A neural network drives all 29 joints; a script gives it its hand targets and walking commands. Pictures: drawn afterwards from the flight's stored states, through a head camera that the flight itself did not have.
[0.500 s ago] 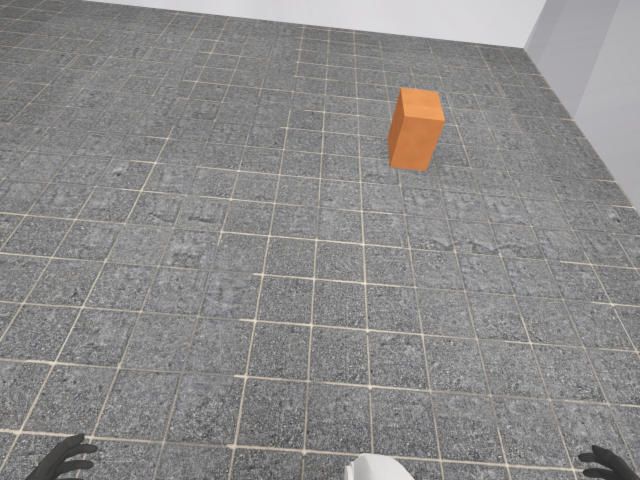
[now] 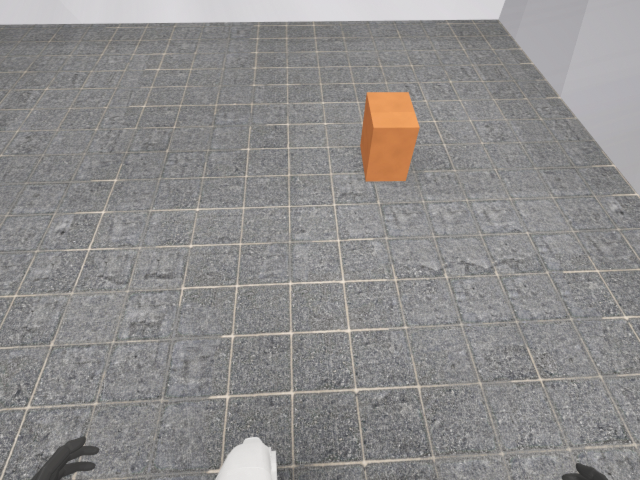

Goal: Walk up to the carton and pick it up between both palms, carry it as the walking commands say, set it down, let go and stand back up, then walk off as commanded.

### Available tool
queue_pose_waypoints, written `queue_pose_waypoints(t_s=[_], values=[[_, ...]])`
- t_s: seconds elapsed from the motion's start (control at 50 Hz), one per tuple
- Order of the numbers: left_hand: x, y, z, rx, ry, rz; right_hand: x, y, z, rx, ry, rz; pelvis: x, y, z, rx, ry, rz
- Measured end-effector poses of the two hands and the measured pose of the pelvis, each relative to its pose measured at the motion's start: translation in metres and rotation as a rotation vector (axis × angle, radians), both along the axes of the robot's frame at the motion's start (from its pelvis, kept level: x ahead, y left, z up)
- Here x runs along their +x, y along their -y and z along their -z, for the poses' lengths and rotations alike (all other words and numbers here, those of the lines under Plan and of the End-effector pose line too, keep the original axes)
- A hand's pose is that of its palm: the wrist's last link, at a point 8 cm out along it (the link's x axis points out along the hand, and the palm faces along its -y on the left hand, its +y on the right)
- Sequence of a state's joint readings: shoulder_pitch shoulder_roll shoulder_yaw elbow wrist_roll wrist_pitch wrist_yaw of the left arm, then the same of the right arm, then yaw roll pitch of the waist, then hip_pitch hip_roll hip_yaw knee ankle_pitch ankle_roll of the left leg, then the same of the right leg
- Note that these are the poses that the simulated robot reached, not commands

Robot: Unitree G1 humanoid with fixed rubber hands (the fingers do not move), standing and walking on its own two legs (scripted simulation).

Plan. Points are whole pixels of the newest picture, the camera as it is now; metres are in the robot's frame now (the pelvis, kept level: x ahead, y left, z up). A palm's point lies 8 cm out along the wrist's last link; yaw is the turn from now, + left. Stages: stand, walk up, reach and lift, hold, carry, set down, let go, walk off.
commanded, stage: walk up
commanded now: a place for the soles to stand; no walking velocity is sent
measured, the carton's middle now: (386, 137) +1.54 -0.26 -0.62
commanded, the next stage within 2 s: none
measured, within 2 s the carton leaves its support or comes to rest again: neither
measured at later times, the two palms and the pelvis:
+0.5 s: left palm (190, 239) +0.48 +0.25 -0.06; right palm out of the picture +0.23 -0.43 -0.07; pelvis +0.25 -0.05 -0.01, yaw -7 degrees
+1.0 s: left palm (224, 216) +0.58 +0.22 -0.11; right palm (590, 217) +0.55 -0.46 -0.04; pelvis +0.47 -0.10 -0.01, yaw -6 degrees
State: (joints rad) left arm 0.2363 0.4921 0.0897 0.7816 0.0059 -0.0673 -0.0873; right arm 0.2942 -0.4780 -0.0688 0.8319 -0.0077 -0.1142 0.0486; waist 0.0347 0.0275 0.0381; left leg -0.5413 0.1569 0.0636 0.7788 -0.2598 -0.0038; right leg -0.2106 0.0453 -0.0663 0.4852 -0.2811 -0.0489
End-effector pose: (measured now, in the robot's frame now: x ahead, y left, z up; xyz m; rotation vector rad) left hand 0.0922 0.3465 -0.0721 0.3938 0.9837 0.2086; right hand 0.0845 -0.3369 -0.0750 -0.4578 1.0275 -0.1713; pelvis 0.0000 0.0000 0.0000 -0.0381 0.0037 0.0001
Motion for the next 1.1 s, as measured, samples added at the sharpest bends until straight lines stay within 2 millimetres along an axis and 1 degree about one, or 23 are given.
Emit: queue_pose_waypoints(t_s=[0.04, 0.06, 0.1, 0.14, 0.18, 0.22, 0.28, 0.34, 0.4, 0.44, 0.48, 0.5, 0.52, 0.54, 0.58, 0.68, 0.78, 0.84, 0.88, 0.9, 0.94, 1.02, 1.1], values=[[0.003, -0.006, 0.009, -0.009, -0.037, -0.018, 0.035, -0.006, -0.003, -0.002, 0.02, -0.018, 0.023, -0.003, 0.002, -0.003, 0.006, 0.0], [0.008, -0.009, 0.014, -0.013, -0.052, -0.022, 0.052, -0.008, -0.004, -0.009, 0.034, -0.024, 0.035, -0.006, 0.005, -0.003, 0.009, 0.002], [0.026, -0.014, 0.028, -0.017, -0.072, -0.01, 0.083, -0.006, -0.006, -0.045, 0.08, -0.03, 0.061, -0.012, 0.015, 0.001, 0.016, 0.018], [0.053, -0.012, 0.038, -0.024, -0.082, 0.011, 0.102, 0.0, -0.012, -0.078, 0.123, -0.003, 0.079, -0.015, 0.02, 0.023, 0.022, 0.034], [0.087, -0.004, 0.041, -0.034, -0.075, 0.048, 0.11, 0.007, -0.022, -0.096, 0.144, 0.044, 0.096, -0.013, 0.017, 0.045, 0.026, 0.057], [0.126, 0.006, 0.037, -0.048, -0.051, 0.091, 0.113, 0.015, -0.032, -0.115, 0.142, 0.079, 0.113, -0.01, 0.012, 0.057, 0.027, 0.076], [0.185, 0.021, 0.027, -0.068, -0.014, 0.148, 0.114, 0.028, -0.041, -0.136, 0.112, 0.109, 0.14, -0.005, 0.004, 0.061, 0.02, 0.097], [0.242, 0.037, 0.013, -0.073, 0.022, 0.195, 0.114, 0.043, -0.043, -0.14, 0.074, 0.147, 0.167, 0.003, -0.001, 0.061, 0.017, 0.109], [0.298, 0.057, 0.0, -0.066, 0.061, 0.23, 0.117, 0.06, -0.036, -0.13, 0.03, 0.192, 0.197, 0.017, -0.001, 0.066, 0.016, 0.119], [0.336, 0.072, -0.008, -0.055, 0.091, 0.249, 0.123, 0.072, -0.027, -0.118, 0.002, 0.219, 0.219, 0.029, 0.0, 0.068, 0.015, 0.125], [0.372, 0.088, -0.014, -0.034, 0.131, 0.263, 0.135, 0.085, -0.014, -0.104, -0.023, 0.234, 0.242, 0.044, 0.007, 0.067, 0.014, 0.124], [0.387, 0.093, -0.016, -0.018, 0.158, 0.262, 0.144, 0.092, -0.006, -0.098, -0.038, 0.233, 0.252, 0.052, 0.011, 0.061, 0.016, 0.121], [0.399, 0.098, -0.018, -0.004, 0.179, 0.257, 0.154, 0.095, 0.002, -0.085, -0.046, 0.235, 0.26, 0.059, 0.014, 0.058, 0.016, 0.122], [0.405, 0.102, -0.02, 0.007, 0.189, 0.248, 0.167, 0.096, 0.007, -0.069, -0.046, 0.236, 0.268, 0.064, 0.014, 0.056, 0.015, 0.121], [0.409, 0.105, -0.023, 0.019, 0.18, 0.214, 0.198, 0.095, 0.012, -0.034, -0.038, 0.22, 0.285, 0.071, 0.01, 0.048, 0.017, 0.115], [0.396, 0.102, -0.021, 0.037, 0.087, 0.126, 0.273, 0.091, 0.014, 0.021, -0.033, 0.142, 0.329, 0.084, 0.0, 0.023, 0.012, 0.099], [0.384, 0.095, -0.005, 0.029, -0.018, 0.061, 0.351, 0.091, 0.007, 0.028, -0.018, 0.078, 0.373, 0.091, -0.001, 0.012, 0.014, 0.083], [0.391, 0.092, 0.011, 0.007, -0.065, 0.034, 0.403, 0.092, -0.001, 0.007, 0.026, 0.045, 0.405, 0.091, 0.003, 0.01, 0.017, 0.074], [0.406, 0.092, 0.025, -0.004, -0.083, 0.04, 0.435, 0.097, -0.005, -0.033, 0.074, 0.03, 0.426, 0.089, 0.012, 0.014, 0.021, 0.079], [0.417, 0.095, 0.031, -0.011, -0.088, 0.045, 0.447, 0.1, -0.008, -0.054, 0.097, 0.032, 0.434, 0.089, 0.015, 0.022, 0.023, 0.079], [0.442, 0.106, 0.037, -0.024, -0.088, 0.067, 0.46, 0.109, -0.017, -0.078, 0.132, 0.063, 0.449, 0.091, 0.015, 0.035, 0.026, 0.087], [0.505, 0.13, 0.035, -0.057, -0.045, 0.13, 0.464, 0.128, -0.034, -0.119, 0.122, 0.117, 0.479, 0.101, 0.007, 0.055, 0.028, 0.106], [0.565, 0.153, 0.024, -0.07, -0.011, 0.186, 0.461, 0.151, -0.038, -0.136, 0.08, 0.153, 0.509, 0.115, 0.003, 0.059, 0.024, 0.12]])
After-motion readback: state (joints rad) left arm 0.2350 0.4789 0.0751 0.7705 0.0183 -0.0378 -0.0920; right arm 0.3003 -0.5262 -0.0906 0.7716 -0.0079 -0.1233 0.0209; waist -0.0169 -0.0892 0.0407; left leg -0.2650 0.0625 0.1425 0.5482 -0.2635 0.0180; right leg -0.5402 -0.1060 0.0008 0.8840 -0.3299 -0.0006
